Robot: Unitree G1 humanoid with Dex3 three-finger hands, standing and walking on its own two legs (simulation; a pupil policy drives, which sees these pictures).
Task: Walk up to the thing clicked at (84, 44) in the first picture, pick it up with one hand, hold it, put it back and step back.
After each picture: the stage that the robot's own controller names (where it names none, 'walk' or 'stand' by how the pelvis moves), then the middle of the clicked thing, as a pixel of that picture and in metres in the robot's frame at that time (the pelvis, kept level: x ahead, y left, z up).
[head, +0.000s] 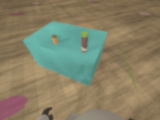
stand; (84, 42) +0.81 +0.11 -0.05
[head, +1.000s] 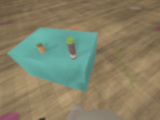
walk; (71, 49) +0.66 +0.26 -0.04
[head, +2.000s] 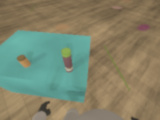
stand; (67, 61) +0.46 +0.21 -0.03
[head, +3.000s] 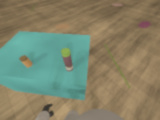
stand; (67, 60) +0.48 +0.22 -0.05
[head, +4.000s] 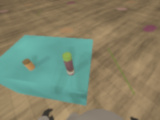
stand; (69, 65) +0.46 +0.21 -0.05
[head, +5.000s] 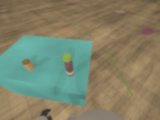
stand; (68, 65) +0.46 +0.21 -0.06
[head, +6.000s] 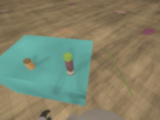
stand; (69, 65) +0.46 +0.21 -0.06
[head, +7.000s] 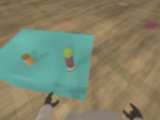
rise first; (69, 61) +0.47 +0.21 -0.05
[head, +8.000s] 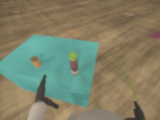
rise first; (74, 65) +0.47 +0.19 -0.05
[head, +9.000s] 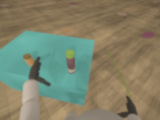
go down; (70, 62) +0.48 +0.18 -0.04
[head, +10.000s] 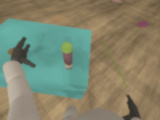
go down; (68, 57) +0.47 +0.17 +0.00
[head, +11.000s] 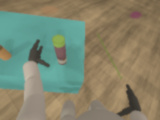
close in; (60, 52) +0.48 +0.19 +0.03
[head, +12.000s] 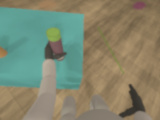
close; (57, 47) +0.49 +0.19 +0.05
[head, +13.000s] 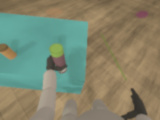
lift; (59, 61) +0.40 +0.19 +0.04
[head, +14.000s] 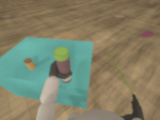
lift; (64, 67) +0.31 +0.17 +0.15
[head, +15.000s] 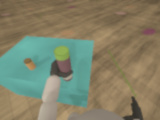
hold; (65, 66) +0.32 +0.17 +0.15
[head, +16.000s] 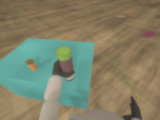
hold; (67, 66) +0.32 +0.16 +0.15
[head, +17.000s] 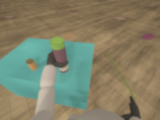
crouch; (61, 57) +0.36 +0.21 +0.18
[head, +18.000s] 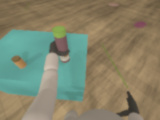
lower; (62, 47) +0.47 +0.18 +0.14
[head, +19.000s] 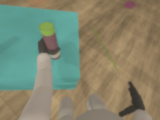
lower; (51, 44) +0.51 +0.20 +0.05
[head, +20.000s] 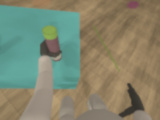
lower; (53, 46) +0.50 +0.19 +0.05
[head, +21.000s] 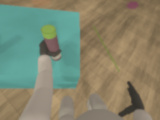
lower; (53, 46) +0.50 +0.19 +0.05
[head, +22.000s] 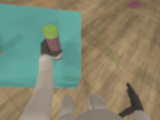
lower; (54, 45) +0.50 +0.19 +0.05
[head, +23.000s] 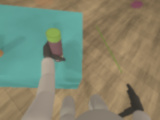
open; (56, 48) +0.48 +0.18 +0.05
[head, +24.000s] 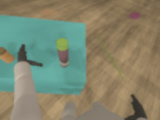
sink last; (63, 55) +0.46 +0.17 +0.02
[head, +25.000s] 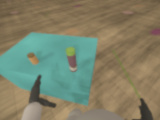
stand; (72, 60) +0.48 +0.20 +0.01
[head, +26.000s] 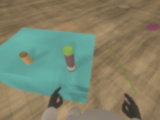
stand; (69, 60) +0.46 +0.19 +0.02
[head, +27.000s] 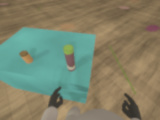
stand; (70, 59) +0.47 +0.19 +0.02
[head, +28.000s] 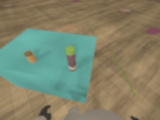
stand; (71, 60) +0.48 +0.19 -0.01
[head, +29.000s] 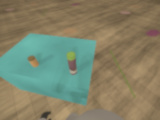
walk; (72, 64) +0.47 +0.19 -0.05
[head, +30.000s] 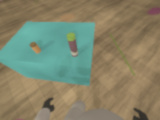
walk; (73, 46) +0.61 +0.21 -0.04
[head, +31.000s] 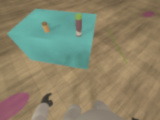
walk; (78, 26) +0.93 +0.17 -0.03
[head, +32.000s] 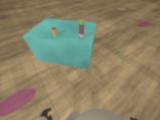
stand; (81, 29) +1.10 +0.20 -0.04
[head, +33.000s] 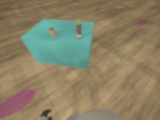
stand; (79, 30) +1.10 +0.21 -0.06
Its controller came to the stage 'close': yes
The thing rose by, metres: 0.21
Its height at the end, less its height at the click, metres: +0.00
